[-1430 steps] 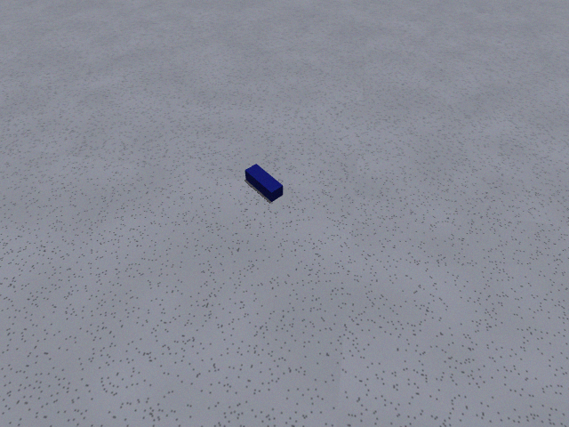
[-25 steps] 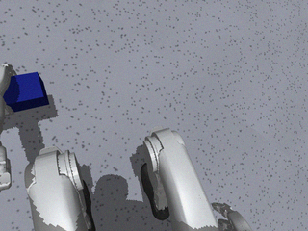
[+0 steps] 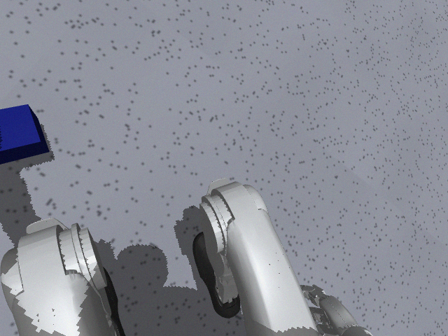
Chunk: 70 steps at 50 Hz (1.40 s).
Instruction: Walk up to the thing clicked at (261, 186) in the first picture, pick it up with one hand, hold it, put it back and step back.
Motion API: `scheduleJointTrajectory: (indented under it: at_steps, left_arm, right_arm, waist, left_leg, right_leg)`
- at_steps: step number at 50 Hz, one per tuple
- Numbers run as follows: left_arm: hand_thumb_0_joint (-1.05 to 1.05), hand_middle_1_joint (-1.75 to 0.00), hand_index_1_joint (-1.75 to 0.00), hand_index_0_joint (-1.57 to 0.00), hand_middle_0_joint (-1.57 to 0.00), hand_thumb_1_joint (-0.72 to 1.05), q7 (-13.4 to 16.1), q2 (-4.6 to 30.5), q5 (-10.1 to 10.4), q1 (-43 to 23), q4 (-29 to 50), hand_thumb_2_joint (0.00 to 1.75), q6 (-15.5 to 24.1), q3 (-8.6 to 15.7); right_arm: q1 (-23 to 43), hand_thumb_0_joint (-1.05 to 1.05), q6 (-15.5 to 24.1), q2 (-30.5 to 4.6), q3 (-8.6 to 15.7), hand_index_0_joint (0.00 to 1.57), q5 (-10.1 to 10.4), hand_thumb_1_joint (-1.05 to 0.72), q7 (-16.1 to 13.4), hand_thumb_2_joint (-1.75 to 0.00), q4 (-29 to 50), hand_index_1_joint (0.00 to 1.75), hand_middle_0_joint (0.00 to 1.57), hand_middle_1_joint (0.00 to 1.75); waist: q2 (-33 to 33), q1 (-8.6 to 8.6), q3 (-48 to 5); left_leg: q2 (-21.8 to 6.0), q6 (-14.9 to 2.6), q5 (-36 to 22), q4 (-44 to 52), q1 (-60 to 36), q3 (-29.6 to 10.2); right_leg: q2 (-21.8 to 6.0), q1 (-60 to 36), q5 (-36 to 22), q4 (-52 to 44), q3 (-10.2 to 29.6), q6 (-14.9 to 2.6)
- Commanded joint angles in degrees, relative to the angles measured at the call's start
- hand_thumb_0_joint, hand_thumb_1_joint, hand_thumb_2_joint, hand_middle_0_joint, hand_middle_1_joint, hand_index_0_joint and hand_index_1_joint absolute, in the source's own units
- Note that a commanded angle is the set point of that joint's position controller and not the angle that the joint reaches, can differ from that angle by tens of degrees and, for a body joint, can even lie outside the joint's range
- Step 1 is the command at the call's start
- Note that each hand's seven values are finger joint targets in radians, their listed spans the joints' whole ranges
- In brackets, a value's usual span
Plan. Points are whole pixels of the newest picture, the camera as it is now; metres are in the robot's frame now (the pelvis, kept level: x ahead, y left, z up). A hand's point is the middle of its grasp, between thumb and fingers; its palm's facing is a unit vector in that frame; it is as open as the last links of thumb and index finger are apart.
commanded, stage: rest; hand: left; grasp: from above
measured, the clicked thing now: out of the picture +0.45 +0.32 -0.25
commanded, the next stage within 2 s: open in 0.56 s
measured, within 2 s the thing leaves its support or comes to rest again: rests again in 0.26 s
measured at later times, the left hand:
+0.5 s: hand out of the picture +0.46 +0.30 -0.24, palm faces -0.45 -0.14 -0.88, open 9.9 cm
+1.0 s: hand out of the picture +0.46 +0.30 -0.24, palm faces -0.43 -0.13 -0.89, open 11.0 cm
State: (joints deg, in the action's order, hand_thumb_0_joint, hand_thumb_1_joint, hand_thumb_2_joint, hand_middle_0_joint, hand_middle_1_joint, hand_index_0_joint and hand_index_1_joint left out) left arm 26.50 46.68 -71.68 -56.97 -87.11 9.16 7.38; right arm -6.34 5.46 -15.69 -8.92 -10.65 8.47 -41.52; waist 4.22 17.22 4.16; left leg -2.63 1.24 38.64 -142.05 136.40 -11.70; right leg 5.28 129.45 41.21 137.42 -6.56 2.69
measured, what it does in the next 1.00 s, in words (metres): stands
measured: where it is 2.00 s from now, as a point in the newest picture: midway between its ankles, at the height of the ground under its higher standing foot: (167, 306)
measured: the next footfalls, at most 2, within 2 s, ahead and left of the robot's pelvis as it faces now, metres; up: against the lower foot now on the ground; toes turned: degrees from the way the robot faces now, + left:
none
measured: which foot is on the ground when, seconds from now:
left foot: down 0.00-1.00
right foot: down 0.00-1.00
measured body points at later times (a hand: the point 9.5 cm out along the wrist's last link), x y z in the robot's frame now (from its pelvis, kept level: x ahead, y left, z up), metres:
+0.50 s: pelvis +0.00 +0.00 +0.00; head +0.28 +0.10 +0.33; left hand +0.48 +0.30 -0.19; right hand +0.05 -0.26 -0.08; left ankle +0.07 +0.14 -0.28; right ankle +0.09 -0.12 -0.28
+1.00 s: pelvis -0.01 +0.01 +0.00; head +0.27 +0.11 +0.33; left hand +0.48 +0.31 -0.19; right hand +0.04 -0.25 -0.07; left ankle +0.07 +0.14 -0.28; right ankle +0.09 -0.12 -0.28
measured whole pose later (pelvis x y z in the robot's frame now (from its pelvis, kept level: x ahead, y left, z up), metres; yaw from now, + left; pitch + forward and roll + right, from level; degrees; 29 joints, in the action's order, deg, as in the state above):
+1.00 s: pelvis -0.01 +0.01 +0.00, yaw -4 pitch +28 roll -13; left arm 33.1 54.5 -70.5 -60.6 -96.7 10.0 4.8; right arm -5.6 11.2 -17.8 -16.1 -13.0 11.8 -39.3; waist 7.7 20.5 8.2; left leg -3.2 1.0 39.3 -144.7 135.2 -15.4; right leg 6.9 127.3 39.9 136.9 -9.4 3.6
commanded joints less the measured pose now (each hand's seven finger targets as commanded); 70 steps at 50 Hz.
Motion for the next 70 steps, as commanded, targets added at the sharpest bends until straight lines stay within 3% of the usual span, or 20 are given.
scheduleJointTrajectory:
  at_steps: [1,4,7,12,17,25,33,38,42,46,49,51,55,56,61,63,68,70]
  left_arm:
    - [0.0,-0.72,-0.71,-1.05,-1.04,0.7,3.83,16.91,1.47,-20.21,8.97,0.85,-0.18,1.61]
    - [0.0,-0.72,-0.71,-1.06,-1.05,0.7,3.9,17.71,1.07,-20.26,8.09,0.86,0.22,0.95]
    - [0.0,-0.71,-0.7,-1.08,-1.07,0.72,4.56,18.63,1.41,-19.61,7.71,0.86,0.65,1.91]
    - [0.0,-0.71,-0.7,-1.07,-1.07,0.72,5.28,19.35,1.33,-19.09,5.49,0.85,0.96,1.42]
    - [0.0,-0.7,-0.69,-1.09,-1.07,0.75,6.9,21.37,0.99,-18.94,6.42,0.83,1.23,2.82]
    - [0.0,-0.68,-0.67,-1.07,-1.05,0.72,7.87,20.09,1.04,-20.19,0.75,0.79,0.69,-0.11]
    - [0.0,-0.66,-0.64,-1.06,-1.03,0.72,8.59,21.12,1.18,-20.36,-1.69,0.72,1.23,-1.21]
    - [0.0,-0.68,-0.65,-0.68,-0.65,0.32,9.01,21.58,0.99,-21.02,-1.5,0.66,1.21,-1.85]
    - [0.0,-0.7,-0.68,-0.52,-0.5,0.02,9.66,21.65,1.22,-20.78,-1.67,0.67,1.16,-1.73]
    - [0.0,-0.77,-0.75,-0.4,-0.39,-0.13,9.46,21.73,1.85,-21.13,-0.68,0.72,0.83,-1.6]
    - [0.0,-0.8,-0.79,-0.32,-0.31,-0.24,8.99,20.35,2.02,-20.49,-2.53,0.77,0.3,-2.79]
    - [0.0,-0.83,-0.82,-0.29,-0.28,-0.28,8.68,20.77,2.68,-19.54,-2.4,0.82,0.12,-2.38]
    - [0.0,-0.9,-0.89,-0.21,-0.21,-0.36,7.4,19.51,2.93,-20.04,-2.58,0.88,-0.06,-3.73]
    - [0.0,-0.92,-0.9,-0.19,-0.18,-0.39,7.32,19.89,2.97,-19.15,-2.2,0.89,-0.11,-3.45]
    - [0.0,-0.99,-0.98,-0.12,-0.11,-0.46,6.12,18.43,3.13,-18.78,-3.42,0.94,-0.02,-4.59]
    - [0.0,-1.01,-1.0,-0.09,-0.08,-0.5,6.4,20.09,2.98,-18.26,-2.78,0.98,0.14,-3.65]
    - [0.0,-1.03,-1.02,-0.08,-0.07,-0.52,6.2,19.93,3.3,-19.02,-2.73,0.98,0.87,-3.76]
    - [0.0,-1.04,-1.02,-0.08,-0.07,-0.5,6.68,21.2,3.33,-19.31,-1.31,0.99,1.25,-2.8]
  right_arm:
    - [-12.84,0.0,0.78,-16.71,3.97,0.2,-0.03,-0.89,-0.17,-0.89,-0.15,0.3,0.2,0.3]
    - [-12.68,0.0,1.2,-16.65,3.13,0.2,-0.24,-0.89,0.07,-0.89,0.07,0.3,0.2,0.3]
    - [-12.74,0.0,1.35,-16.87,2.64,0.2,-0.46,-0.89,0.34,-0.89,-0.03,0.3,0.2,0.3]
    - [-12.51,0.0,2.14,-17.08,1.55,0.2,-0.93,-0.9,0.97,-0.9,0.06,0.3,0.2,0.3]
    - [-11.78,0.0,2.53,-17.97,0.87,0.2,-1.28,-0.89,1.39,-0.9,0.47,0.3,0.2,0.3]
    - [-11.13,0.0,3.78,-18.58,-0.1,0.2,-1.65,-0.9,2.12,-0.9,0.39,0.3,0.2,0.3]
    - [-9.89,0.0,4.93,-19.5,-1.5,0.2,-1.88,-0.89,2.34,-0.9,1.52,0.3,0.2,0.3]
    - [-9.62,0.0,5.47,-19.52,-1.89,0.2,-1.86,-0.89,2.48,-0.89,1.69,0.3,0.2,0.3]
    - [-9.79,0.0,5.52,-19.63,-2.1,0.2,-1.97,-0.89,2.59,-0.89,1.71,0.3,0.2,0.3]
    - [-10.09,0.0,6.04,-19.95,-2.07,0.2,-2.05,-0.88,2.81,-0.89,1.66,0.3,0.2,0.3]
    - [-10.2,0.0,6.14,-19.73,-2.02,0.2,-1.81,-0.89,3.08,-0.9,1.37,0.3,0.2,0.3]
    - [-10.1,0.0,6.14,-19.8,-2.19,0.2,-1.85,-0.89,3.12,-0.9,1.82,0.3,0.2,0.3]
    - [-10.11,0.0,6.3,-19.98,-2.12,0.2,-1.44,-0.89,3.26,-0.9,1.83,0.3,0.2,0.3]
    - [-9.71,0.0,6.1,-19.96,-2.05,0.2,-1.48,-0.89,3.18,-0.9,1.72,0.3,0.2,0.3]
    - [-9.86,0.0,5.85,-19.95,-2.31,0.2,-1.27,-0.89,3.36,-0.9,2.41,0.3,0.2,0.3]
    - [-9.9,0.0,5.67,-19.71,-2.54,0.2,-1.27,-0.89,3.18,-0.9,2.29,0.3,0.2,0.3]
    - [-10.04,0.0,5.45,-19.8,-2.69,0.2,-1.46,-0.89,3.04,-0.9,2.62,0.3,0.2,0.3]
    - [-9.81,0.0,5.16,-19.84,-2.9,0.2,-1.58,-0.88,2.77,-0.89,2.68,0.3,0.2,0.3]
  waist:
    - [-25.53,0.79,-42.59]
    - [-26.54,1.13,-41.85]
    - [-26.44,1.0,-43.53]
    - [-25.95,1.88,-40.68]
    - [-28.54,1.75,-41.66]
    - [-25.89,4.05,-36.77]
    - [-25.68,4.46,-35.6]
    - [-26.9,4.62,-35.07]
    - [-26.48,4.79,-34.63]
    - [-27.01,4.93,-35.37]
    - [-26.03,5.08,-33.51]
    - [-25.96,4.58,-34.52]
    - [-26.69,5.25,-32.61]
    - [-27.27,4.29,-33.86]
    - [-26.01,5.28,-32.38]
    - [-26.12,4.14,-33.9]
    - [-25.02,5.07,-33.45]
    - [-24.81,4.27,-34.73]
  left_leg:
    - [-0.62,-2.11,-12.02,11.58,-32.15,6.15]
    - [-0.68,-2.03,-11.69,11.51,-31.73,5.84]
    - [-0.86,-2.11,-13.01,11.23,-32.26,5.6]
    - [-1.16,-2.23,-13.91,9.87,-31.01,5.43]
    - [-1.24,-1.84,-14.79,10.84,-32.9,4.69]
    - [-1.68,-2.13,-12.15,10.0,-30.92,3.91]
    - [-1.82,-2.1,-9.51,10.54,-29.72,3.3]
    - [-2.0,-1.9,-9.6,10.7,-30.37,3.02]
    - [-1.97,-1.95,-9.65,10.64,-29.43,3.05]
    - [-2.09,-1.82,-10.16,10.75,-30.79,2.76]
    - [-2.15,-1.92,-9.55,10.48,-29.49,2.73]
    - [-2.11,-1.92,-9.93,10.76,-29.71,2.55]
    - [-2.04,-1.56,-9.15,11.61,-30.09,2.02]
    - [-2.18,-1.38,-9.84,11.97,-31.27,1.9]
    - [-1.92,-1.76,-9.84,11.35,-29.66,2.27]
    - [-1.96,-1.9,-10.94,10.99,-29.52,2.76]
    - [-2.02,-2.11,-9.96,10.63,-28.56,2.69]
    - [-2.0,-2.01,-10.06,10.97,-29.04,2.56]
  right_leg:
    - [1.02,-20.11,-17.99,-13.61,-6.25,-4.24]
    - [1.29,-20.49,-17.82,-13.28,-6.42,-4.28]
    - [1.57,-22.85,-19.55,-13.19,-6.45,-3.77]
    - [1.79,-23.59,-20.76,-13.19,-6.4,-3.65]
    - [2.0,-23.46,-21.19,-12.54,-7.56,-3.8]
    - [2.45,-21.34,-19.55,-12.8,-8.13,-3.67]
    - [2.79,-22.06,-17.04,-13.29,-8.69,-3.74]
    - [3.03,-21.48,-17.18,-13.03,-8.66,-3.91]
    - [2.92,-22.03,-17.53,-13.22,-8.84,-3.76]
    - [2.94,-22.14,-17.85,-13.38,-9.14,-3.66]
    - [3.01,-21.39,-17.39,-13.25,-8.88,-3.73]
    - [3.09,-22.33,-17.6,-13.6,-8.93,-3.73]
    - [2.76,-20.11,-16.6,-12.94,-9.55,-3.91]
    - [2.97,-20.85,-17.1,-12.98,-9.48,-4.02]
    - [3.01,-21.05,-17.58,-13.35,-9.21,-3.8]
    - [3.22,-23.04,-18.72,-13.72,-8.75,-3.68]
    - [3.22,-23.49,-17.95,-14.06,-8.48,-3.52]
    - [3.17,-23.78,-17.89,-14.19,-9.02,-3.48]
